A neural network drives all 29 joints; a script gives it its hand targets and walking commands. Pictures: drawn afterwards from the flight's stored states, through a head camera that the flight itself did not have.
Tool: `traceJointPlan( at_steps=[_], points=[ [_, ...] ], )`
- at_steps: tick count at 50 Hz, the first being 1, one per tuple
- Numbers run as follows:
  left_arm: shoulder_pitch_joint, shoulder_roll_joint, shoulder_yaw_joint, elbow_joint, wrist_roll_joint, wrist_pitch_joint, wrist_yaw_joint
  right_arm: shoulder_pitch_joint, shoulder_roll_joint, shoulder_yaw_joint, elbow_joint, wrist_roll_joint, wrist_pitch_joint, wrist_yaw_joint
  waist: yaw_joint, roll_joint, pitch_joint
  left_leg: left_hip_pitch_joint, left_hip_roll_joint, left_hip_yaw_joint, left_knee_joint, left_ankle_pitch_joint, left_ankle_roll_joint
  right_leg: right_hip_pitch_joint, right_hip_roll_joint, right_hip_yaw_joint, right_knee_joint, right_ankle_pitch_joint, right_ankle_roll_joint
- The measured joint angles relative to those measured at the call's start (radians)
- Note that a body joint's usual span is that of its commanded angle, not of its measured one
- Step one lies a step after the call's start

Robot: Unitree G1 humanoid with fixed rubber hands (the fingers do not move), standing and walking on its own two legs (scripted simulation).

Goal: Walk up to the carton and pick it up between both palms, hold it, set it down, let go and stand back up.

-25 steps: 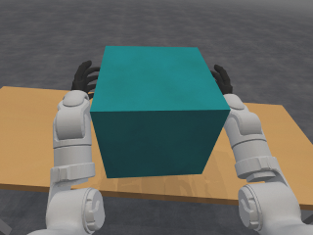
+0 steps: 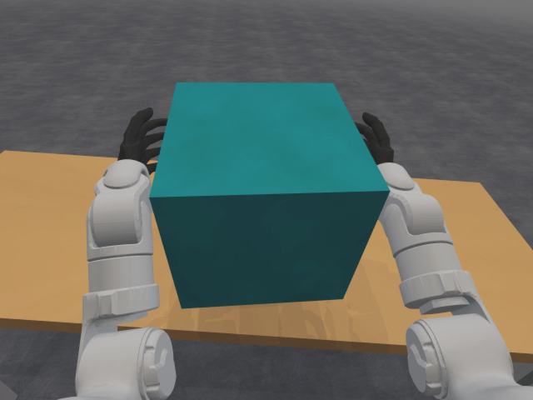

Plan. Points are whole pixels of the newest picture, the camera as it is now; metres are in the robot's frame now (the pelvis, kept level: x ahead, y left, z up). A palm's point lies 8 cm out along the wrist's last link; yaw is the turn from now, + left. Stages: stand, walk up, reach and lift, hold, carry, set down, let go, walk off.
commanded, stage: hold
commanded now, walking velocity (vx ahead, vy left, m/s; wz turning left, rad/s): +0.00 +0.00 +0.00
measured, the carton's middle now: (260, 191) +0.37 +0.01 +0.17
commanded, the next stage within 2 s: none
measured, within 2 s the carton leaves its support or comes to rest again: neither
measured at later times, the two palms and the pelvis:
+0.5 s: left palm (136, 162) +0.36 +0.17 +0.23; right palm (378, 166) +0.36 -0.16 +0.22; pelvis -0.01 +0.00 +0.00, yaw +0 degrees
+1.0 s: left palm (134, 166) +0.36 +0.18 +0.23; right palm (376, 167) +0.36 -0.16 +0.22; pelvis +0.00 +0.00 +0.00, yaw +0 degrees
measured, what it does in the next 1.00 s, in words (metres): stands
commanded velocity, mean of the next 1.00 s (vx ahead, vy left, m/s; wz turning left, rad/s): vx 0.00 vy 0.00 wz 0.00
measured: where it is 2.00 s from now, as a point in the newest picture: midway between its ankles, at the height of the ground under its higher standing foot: outside the picture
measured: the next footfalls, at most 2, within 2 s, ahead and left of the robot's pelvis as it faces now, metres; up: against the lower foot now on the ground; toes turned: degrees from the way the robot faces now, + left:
none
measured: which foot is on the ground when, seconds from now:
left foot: down 0.00-1.00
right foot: down 0.00-1.00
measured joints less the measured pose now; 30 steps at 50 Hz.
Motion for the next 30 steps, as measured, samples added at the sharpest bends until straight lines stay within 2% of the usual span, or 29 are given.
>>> traceJointPlan(
  at_steps=[16,23,30],
  points=[
    [-0.023,-0.004,0.004,0.013,0.007,-0.004,0.001,-0.012,0.001,-0.018,0.001,-0.02,0.003,0.01,0.0,-0.002,-0.003,-0.02,-0.002,0.004,-0.007,0.017,0.002,-0.025,-0.001,0.004,0.001,0.013,0.0],
    [-0.054,-0.001,0.018,0.068,0.015,-0.007,0.001,-0.041,0.006,-0.031,0.063,-0.039,-0.007,0.021,0.004,-0.002,-0.011,-0.022,-0.002,0.004,-0.012,0.021,0.001,-0.032,-0.002,0.004,0.008,0.01,-0.002],
    [-0.051,0.006,0.01,0.074,0.009,-0.015,0.001,-0.034,0.001,-0.016,0.06,-0.035,-0.013,0.016,0.003,0.002,-0.013,-0.022,-0.001,0.0,-0.01,0.017,0.0,-0.028,-0.001,-0.001,0.004,0.008,-0.002]
  ],
)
